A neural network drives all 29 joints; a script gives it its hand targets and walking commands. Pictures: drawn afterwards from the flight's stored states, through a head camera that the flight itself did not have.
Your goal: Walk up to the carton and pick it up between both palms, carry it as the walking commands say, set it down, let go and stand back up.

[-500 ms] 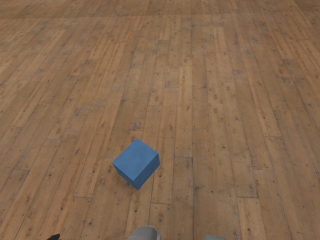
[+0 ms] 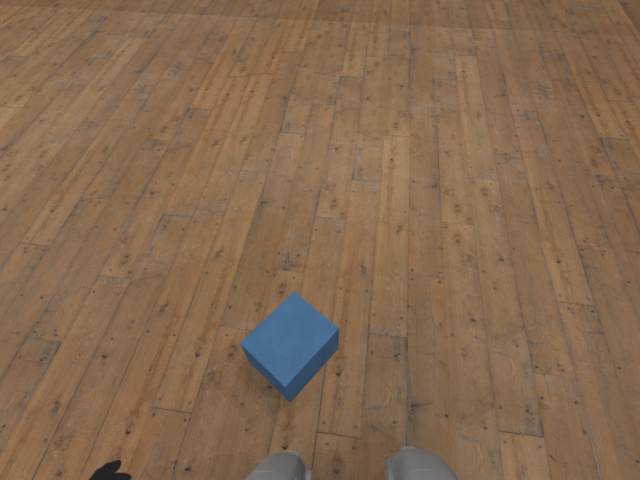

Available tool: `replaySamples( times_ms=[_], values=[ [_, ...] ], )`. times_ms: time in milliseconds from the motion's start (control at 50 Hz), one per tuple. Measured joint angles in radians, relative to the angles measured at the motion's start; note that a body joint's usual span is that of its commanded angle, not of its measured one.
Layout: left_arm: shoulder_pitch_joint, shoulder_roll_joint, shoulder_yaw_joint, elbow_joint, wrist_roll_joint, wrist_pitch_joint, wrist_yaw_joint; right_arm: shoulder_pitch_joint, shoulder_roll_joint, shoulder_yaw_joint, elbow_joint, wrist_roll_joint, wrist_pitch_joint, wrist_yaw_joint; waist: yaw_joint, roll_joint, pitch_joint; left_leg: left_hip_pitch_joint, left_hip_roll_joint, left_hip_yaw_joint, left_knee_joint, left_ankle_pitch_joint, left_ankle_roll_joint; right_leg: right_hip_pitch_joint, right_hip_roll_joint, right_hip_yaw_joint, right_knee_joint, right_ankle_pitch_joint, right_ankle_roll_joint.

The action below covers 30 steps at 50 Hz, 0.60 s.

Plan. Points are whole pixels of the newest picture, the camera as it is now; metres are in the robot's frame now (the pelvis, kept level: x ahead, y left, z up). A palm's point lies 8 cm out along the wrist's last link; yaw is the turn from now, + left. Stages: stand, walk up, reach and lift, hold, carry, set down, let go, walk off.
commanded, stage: walk up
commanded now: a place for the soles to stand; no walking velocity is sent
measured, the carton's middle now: (292, 346) +0.51 +0.13 -0.67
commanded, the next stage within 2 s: none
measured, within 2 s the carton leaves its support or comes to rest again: neither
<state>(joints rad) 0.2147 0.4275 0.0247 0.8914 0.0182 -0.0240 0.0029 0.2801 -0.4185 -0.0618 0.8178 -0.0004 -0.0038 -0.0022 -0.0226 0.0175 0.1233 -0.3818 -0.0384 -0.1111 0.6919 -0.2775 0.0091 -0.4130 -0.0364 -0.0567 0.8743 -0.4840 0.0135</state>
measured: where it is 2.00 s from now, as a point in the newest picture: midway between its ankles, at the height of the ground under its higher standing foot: outside the picture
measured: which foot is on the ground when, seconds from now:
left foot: down 0.00-1.00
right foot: up 0.00-0.04, down 0.06-1.00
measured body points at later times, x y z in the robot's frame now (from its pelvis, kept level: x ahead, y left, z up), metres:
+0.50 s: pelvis +0.00 +0.00 +0.00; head +0.03 +0.00 +0.45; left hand +0.09 +0.33 -0.11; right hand +0.08 -0.33 -0.11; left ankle +0.03 +0.13 -0.72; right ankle +0.04 -0.13 -0.72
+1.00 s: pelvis +0.00 +0.00 +0.00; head +0.03 +0.00 +0.45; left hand +0.09 +0.32 -0.11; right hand +0.08 -0.33 -0.11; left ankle +0.03 +0.13 -0.72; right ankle +0.04 -0.13 -0.72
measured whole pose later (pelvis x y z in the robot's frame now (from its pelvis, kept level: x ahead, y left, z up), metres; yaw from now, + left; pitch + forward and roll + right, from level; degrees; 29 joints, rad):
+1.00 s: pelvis +0.00 +0.00 +0.00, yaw +3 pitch -1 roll -1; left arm 0.18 0.42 0.02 0.89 0.01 0.00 0.00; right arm 0.27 -0.42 -0.05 0.85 0.00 -0.02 0.00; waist -0.02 0.00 0.09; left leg -0.36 -0.05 -0.14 0.72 -0.33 0.00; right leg -0.35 -0.05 -0.06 0.69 -0.32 0.00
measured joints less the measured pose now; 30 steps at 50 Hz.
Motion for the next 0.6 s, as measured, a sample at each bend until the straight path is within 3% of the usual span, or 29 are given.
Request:
replaySamples(
  times_ms=[60,100,180,260,320,420,600],
  values=[
    [-0.001,0.002,0.0,0.0,0.0,-0.004,0.0,0.0,0.0,0.001,0.0,0.0,0.0,-0.005,0.0,-0.007,-0.007,-0.029,-0.011,0.0,0.027,-0.012,-0.007,0.054,-0.005,0.002,-0.193,0.14,-0.029],
    [-0.001,-0.007,0.0,0.001,0.0,-0.004,0.0,-0.007,0.0,0.001,0.001,0.0,0.0,-0.009,0.0,0.002,0.003,-0.035,-0.012,0.0,0.08,-0.085,-0.007,0.056,-0.006,-0.003,-0.182,0.188,-0.026],
    [-0.008,-0.009,0.0,0.0,0.0,-0.004,0.0,-0.006,0.0,0.002,0.002,0.0,0.0,-0.005,-0.001,-0.002,-0.007,-0.025,-0.011,-0.001,0.114,-0.151,-0.007,0.058,-0.025,-0.003,-0.182,0.168,-0.02],
    [-0.013,-0.009,0.0,0.001,-0.001,0.01,0.0,-0.006,0.0,0.004,0.009,0.0,-0.004,-0.006,-0.001,-0.002,-0.008,0.038,-0.014,-0.001,0.022,-0.049,-0.008,0.058,-0.036,-0.004,-0.158,0.154,0.0],
    [-0.023,-0.009,0.0,0.0,-0.004,0.025,0.0,-0.006,0.001,0.015,0.009,0.0,-0.01,-0.007,-0.001,-0.007,-0.01,0.034,-0.015,-0.006,0.025,-0.056,-0.007,0.057,-0.028,-0.004,-0.15,0.074,-0.003],
    [-0.026,-0.009,0.0,0.0,-0.004,0.025,0.0,-0.011,0.001,0.016,0.009,0.0,-0.011,-0.009,0.0,-0.017,-0.016,0.028,-0.016,-0.011,0.026,-0.056,-0.01,0.06,-0.025,-0.004,-0.178,0.185,-0.01],
    [-0.028,-0.009,0.0,0.0,-0.004,0.027,-0.003,-0.011,0.001,0.016,0.027,0.0,-0.011,0.0,0.0,-0.017,-0.035,0.028,-0.016,-0.014,0.026,-0.052,-0.01,0.061,-0.022,-0.004,-0.175,0.152,-0.009]
  ],
)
